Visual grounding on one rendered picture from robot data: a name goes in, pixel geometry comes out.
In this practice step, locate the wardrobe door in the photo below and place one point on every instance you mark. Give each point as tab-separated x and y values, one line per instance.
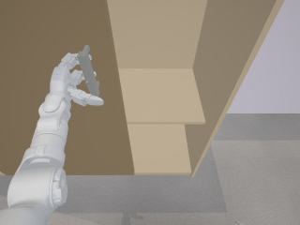
35	35

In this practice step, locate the handle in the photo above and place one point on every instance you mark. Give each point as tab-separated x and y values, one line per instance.
88	72

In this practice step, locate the robot left hand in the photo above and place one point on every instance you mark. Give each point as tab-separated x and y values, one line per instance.
62	81

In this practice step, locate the left robot upper arm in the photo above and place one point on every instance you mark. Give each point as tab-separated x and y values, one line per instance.
33	196

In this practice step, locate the robot left forearm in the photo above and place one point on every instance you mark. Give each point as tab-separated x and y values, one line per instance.
50	137

